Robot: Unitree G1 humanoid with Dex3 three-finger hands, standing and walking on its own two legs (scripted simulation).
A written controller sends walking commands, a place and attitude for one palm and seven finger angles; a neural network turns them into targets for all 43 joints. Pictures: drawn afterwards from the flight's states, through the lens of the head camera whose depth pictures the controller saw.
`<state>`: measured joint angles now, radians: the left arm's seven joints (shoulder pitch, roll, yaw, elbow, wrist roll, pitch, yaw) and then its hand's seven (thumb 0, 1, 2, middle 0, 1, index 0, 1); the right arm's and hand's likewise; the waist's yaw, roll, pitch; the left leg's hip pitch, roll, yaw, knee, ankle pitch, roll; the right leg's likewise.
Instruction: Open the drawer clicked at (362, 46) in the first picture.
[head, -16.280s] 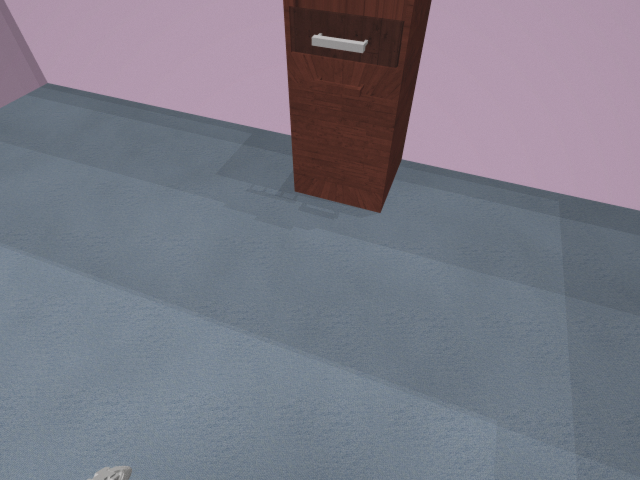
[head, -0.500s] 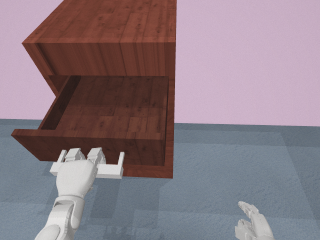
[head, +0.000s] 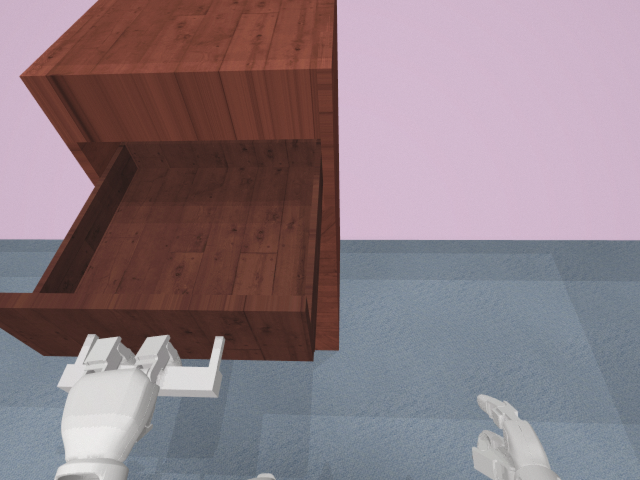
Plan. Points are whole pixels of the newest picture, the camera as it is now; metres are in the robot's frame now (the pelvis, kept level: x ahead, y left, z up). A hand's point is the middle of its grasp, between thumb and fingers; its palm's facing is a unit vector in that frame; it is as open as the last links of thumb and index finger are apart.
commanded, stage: pull the drawer open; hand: left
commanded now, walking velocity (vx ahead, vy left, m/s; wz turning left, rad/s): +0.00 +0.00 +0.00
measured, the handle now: (148, 361) +0.25 +0.23 +0.02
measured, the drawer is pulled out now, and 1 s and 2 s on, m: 0.30 0.30 0.30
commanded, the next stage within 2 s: open the thumb to release the handle in 0.16 s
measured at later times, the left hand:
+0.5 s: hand (130, 412) +0.20 +0.24 +0.01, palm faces +0.03 -0.10 -0.99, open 7.0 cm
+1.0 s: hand (131, 414) +0.20 +0.24 +0.01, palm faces +0.03 -0.12 -0.99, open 13.7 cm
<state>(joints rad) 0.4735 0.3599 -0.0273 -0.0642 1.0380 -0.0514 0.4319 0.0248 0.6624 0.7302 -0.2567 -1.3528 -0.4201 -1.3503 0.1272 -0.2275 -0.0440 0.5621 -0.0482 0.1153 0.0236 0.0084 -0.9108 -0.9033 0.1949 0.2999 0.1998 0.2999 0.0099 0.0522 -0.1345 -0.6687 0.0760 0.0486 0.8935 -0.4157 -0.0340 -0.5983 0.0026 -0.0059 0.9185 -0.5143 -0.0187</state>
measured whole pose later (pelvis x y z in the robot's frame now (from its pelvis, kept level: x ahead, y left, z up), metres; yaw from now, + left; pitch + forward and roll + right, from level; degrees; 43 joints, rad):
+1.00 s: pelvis -0.02 +0.01 +0.00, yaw +2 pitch +9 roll -1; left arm 0.31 0.33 -0.10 0.02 1.04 0.02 0.41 0.00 -0.47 0.31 -0.28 -1.19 -0.32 -1.20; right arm 0.15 -0.22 -0.03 0.59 -0.04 0.11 -0.02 0.01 -0.91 -0.90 0.20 0.30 0.20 0.30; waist 0.04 0.07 -0.12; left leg -0.68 0.05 0.02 0.90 -0.38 -0.02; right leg -0.58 -0.01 -0.03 0.90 -0.48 0.00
